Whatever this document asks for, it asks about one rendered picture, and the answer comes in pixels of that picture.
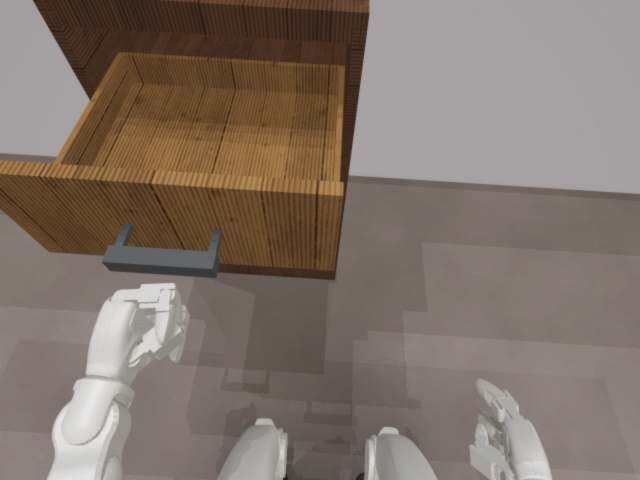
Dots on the robot left hand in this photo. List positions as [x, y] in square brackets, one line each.
[153, 313]

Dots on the handle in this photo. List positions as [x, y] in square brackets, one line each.
[123, 258]

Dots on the right robot thigh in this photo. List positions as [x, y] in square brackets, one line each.
[395, 457]

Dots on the drawer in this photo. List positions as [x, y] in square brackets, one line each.
[179, 146]

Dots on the cabinet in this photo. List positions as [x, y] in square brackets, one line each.
[90, 34]

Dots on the left robot forearm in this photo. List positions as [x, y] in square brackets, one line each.
[90, 431]

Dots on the robot thigh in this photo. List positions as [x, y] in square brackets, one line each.
[259, 454]
[395, 457]

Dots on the robot right hand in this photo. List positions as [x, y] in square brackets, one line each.
[518, 452]

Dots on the left robot thigh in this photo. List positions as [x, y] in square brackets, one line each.
[259, 454]

